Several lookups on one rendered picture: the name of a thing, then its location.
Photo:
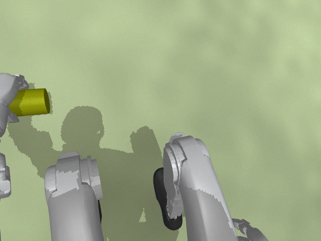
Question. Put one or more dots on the right robot hand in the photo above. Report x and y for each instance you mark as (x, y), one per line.
(253, 234)

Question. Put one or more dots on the left robot arm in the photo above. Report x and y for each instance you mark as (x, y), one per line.
(5, 180)

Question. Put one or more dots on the left robot hand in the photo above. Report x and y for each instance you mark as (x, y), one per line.
(9, 87)

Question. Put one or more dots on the can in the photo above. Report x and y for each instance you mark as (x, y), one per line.
(31, 102)

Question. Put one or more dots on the right robot foot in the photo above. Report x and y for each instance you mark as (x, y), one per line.
(161, 196)

